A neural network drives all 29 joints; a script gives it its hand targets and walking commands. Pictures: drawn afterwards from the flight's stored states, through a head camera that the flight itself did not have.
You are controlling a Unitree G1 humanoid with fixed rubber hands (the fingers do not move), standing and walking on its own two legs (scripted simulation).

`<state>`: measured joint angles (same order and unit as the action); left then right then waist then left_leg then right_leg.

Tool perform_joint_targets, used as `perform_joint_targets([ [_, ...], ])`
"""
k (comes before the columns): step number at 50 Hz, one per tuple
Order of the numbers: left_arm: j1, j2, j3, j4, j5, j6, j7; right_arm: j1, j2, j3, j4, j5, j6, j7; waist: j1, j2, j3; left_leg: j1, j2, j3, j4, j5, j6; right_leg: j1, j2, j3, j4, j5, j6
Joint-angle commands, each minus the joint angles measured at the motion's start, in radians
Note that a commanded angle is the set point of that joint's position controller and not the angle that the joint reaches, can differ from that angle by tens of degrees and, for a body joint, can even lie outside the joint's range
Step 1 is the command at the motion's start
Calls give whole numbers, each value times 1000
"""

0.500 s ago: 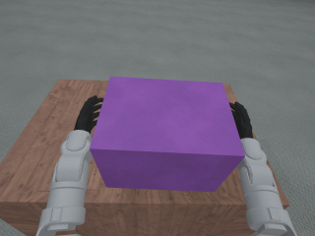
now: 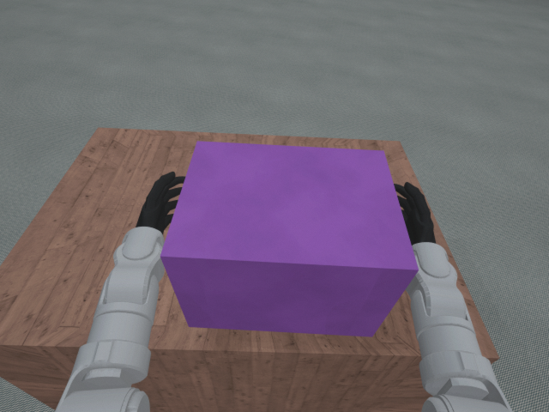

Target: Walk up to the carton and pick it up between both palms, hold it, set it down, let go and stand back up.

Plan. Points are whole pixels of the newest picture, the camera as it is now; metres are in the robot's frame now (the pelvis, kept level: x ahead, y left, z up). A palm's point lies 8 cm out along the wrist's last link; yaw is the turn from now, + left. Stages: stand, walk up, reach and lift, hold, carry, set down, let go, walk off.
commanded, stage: set down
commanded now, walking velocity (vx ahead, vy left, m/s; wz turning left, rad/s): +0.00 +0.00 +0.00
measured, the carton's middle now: (285, 239) +0.37 -0.07 +0.06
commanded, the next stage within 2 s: none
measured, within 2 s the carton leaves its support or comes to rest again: neither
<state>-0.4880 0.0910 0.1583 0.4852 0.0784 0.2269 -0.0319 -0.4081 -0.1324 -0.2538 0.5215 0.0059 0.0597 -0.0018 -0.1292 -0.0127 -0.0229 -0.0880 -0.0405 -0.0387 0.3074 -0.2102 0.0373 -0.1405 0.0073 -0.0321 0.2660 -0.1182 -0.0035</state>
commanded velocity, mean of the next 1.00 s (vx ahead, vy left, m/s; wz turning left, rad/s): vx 0.00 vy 0.00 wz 0.00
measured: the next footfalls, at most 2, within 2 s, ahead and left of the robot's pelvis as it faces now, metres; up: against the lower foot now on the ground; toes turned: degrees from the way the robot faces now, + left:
none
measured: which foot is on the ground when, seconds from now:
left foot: down 0.00-1.00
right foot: down 0.00-1.00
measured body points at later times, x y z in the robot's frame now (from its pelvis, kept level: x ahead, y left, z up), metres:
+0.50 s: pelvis +0.01 +0.00 +0.00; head +0.02 +0.01 +0.45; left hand +0.42 +0.10 +0.08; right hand +0.33 -0.29 +0.08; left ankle -0.03 +0.09 -0.75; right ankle +0.02 -0.12 -0.75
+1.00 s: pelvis +0.00 +0.00 +0.00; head +0.03 -0.01 +0.45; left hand +0.44 +0.08 +0.05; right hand +0.32 -0.30 +0.05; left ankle -0.03 +0.09 -0.75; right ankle +0.02 -0.12 -0.75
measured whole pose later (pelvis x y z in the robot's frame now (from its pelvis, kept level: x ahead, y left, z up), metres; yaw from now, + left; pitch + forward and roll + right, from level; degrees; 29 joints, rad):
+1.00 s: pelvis +0.00 +0.00 +0.00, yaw -1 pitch +9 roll -1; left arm -0.66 0.12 0.11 0.97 0.01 -0.09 0.01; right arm -0.48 -0.15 -0.33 0.74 -0.04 -0.09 0.01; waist -0.18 0.05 -0.10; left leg -0.29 -0.03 -0.01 0.35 -0.22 0.04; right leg -0.34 0.01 -0.02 0.29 -0.11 0.00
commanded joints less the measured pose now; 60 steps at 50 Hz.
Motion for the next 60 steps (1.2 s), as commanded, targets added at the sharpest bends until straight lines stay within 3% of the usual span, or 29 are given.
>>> perform_joint_targets([
  [1, -642, -501, -362, -186, -65, -105, -110, -597, 386, 362, -260, 8, -98, 147, -29, 10, -481, -11, 1, 19, -33, 267, -89, 267, 12, -29, 50, 378, 41],
  [4, -622, -509, -364, -161, -66, -119, -104, -586, 375, 375, -254, 12, -102, 149, -29, 8, -496, 16, 3, 14, -14, 343, -100, 257, 20, -32, 55, 422, 43],
  [11, -592, -509, -349, -134, -61, -120, -106, -582, 361, 396, -255, 34, -92, 154, -27, -27, -491, 9, 6, 7, -3, 383, -98, 258, 27, -26, 67, 472, 46],
  [19, -618, -512, -357, -121, -59, -148, -89, -573, 354, 385, -228, 39, -102, 170, -32, -4, -524, 27, 14, 6, 17, 431, -104, 218, 30, -22, 73, 484, 39],
  [35, -733, -497, -299, 109, -45, -273, -88, -605, 362, 273, -44, -39, -167, 185, -63, 23, -556, -34, 24, 16, 14, 327, -103, 162, 11, -24, 81, 474, 38],
  [46, -803, -491, -293, 242, -64, -388, -83, -651, 384, 284, 13, -51, -216, 186, -69, 16, -663, -62, 29, 15, 42, 359, -104, 138, 10, -21, 104, 541, 41],
  [60, -872, -436, -244, 399, -60, -500, -98, -659, 410, 269, 81, -62, -241, 164, -70, 16, -681, -178, 22, 23, 22, 217, -81, 151, -15, 0, 116, 513, 46],
])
